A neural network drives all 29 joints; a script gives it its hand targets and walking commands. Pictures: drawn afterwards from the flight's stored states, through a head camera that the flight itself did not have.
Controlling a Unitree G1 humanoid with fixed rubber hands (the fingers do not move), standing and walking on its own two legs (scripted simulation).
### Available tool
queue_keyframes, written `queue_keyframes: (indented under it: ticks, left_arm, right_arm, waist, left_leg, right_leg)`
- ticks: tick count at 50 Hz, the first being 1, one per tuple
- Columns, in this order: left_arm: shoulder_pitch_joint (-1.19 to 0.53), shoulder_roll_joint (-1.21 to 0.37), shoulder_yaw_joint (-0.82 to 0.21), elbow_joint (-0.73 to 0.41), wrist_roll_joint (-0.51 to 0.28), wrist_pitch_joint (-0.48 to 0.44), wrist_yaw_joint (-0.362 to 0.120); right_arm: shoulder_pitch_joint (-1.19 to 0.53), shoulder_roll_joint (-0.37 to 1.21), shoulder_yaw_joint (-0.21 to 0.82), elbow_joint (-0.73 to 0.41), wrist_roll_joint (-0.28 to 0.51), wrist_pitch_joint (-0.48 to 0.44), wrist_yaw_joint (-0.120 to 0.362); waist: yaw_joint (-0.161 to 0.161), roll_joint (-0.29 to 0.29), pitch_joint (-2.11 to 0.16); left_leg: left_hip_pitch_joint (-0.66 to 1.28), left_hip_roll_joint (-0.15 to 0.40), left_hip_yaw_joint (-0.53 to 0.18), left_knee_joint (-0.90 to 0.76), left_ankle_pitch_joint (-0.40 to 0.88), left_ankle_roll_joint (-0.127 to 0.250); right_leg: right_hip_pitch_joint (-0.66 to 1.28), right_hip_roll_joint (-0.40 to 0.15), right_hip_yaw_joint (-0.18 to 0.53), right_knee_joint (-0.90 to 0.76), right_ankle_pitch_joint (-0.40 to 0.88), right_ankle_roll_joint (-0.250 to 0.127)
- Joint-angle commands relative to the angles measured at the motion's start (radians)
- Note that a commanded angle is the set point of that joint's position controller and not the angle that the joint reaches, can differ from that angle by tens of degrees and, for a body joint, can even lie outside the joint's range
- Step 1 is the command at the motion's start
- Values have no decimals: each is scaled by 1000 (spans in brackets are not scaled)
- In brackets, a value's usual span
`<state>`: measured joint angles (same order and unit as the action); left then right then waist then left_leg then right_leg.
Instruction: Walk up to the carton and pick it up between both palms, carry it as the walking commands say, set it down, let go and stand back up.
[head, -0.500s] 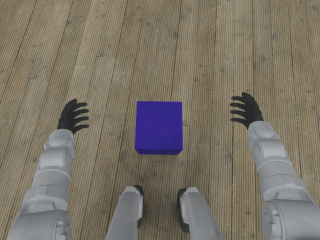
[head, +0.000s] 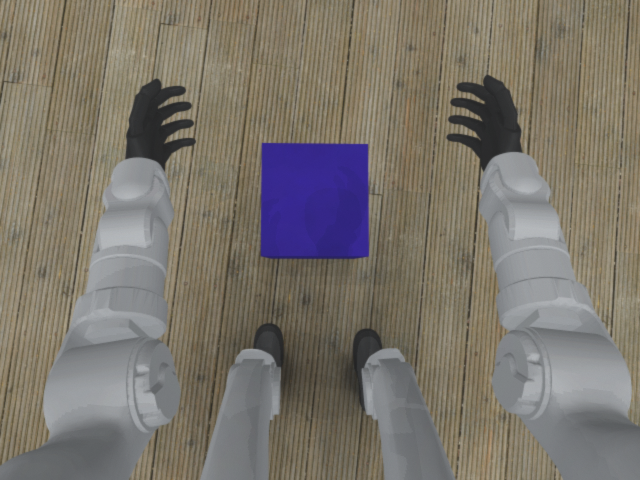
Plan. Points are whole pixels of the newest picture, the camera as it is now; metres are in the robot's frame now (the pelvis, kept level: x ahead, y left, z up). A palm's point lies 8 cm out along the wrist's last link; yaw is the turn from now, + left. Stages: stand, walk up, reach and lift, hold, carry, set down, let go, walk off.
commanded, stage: reach and lift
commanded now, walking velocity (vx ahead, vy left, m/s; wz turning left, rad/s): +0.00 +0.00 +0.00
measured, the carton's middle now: (314, 208) +0.48 +0.00 -0.55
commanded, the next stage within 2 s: none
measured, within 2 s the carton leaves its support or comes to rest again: neither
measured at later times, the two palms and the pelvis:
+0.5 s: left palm (189, 180) +0.48 +0.19 -0.24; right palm (452, 177) +0.48 -0.20 -0.24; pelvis -0.03 -0.01 -0.12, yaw +0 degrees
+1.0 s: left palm (214, 198) +0.48 +0.19 -0.39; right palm (419, 196) +0.48 -0.19 -0.39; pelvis -0.05 +0.00 -0.24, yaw +0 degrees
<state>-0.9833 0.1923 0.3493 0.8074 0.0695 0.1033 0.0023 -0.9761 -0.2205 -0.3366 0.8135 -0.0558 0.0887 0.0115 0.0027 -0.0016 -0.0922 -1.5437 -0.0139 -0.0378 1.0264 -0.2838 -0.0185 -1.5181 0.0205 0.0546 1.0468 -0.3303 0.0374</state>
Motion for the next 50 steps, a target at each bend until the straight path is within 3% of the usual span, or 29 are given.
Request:
queue_keyframes:
  ticks: [1,13,28,50]
  left_arm:
    - [-162,105,27,-121,10,-24,-5]
    - [-283,124,2,-21,-9,-12,6]
    - [-421,222,-85,-29,-125,-3,62]
    - [-582,270,-173,170,-228,-61,100]
  right_arm:
    - [-161,-96,-12,-128,-9,-21,-1]
    - [-276,-101,-15,-29,-2,-4,-22]
    - [-412,-168,97,-67,116,24,-94]
    - [-571,-240,186,145,229,-40,-120]
  waist:
    - [4,-1,-986]
    - [-6,11,-924]
    - [-2,3,-1072]
    - [-1,15,-914]
  left_leg:
    - [647,-48,46,7,498,-28]
    - [351,-61,89,216,216,-44]
    - [140,-63,123,533,110,-35]
    - [-26,-16,88,842,46,-25]
  right_leg:
    - [403,55,-90,-27,461,27]
    - [153,61,-122,181,199,33]
    - [51,61,-138,495,126,32]
    - [-217,24,-129,808,42,22]
